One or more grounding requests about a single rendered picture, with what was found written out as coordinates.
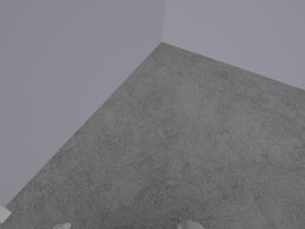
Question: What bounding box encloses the panel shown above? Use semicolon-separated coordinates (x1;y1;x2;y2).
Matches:
0;205;11;223

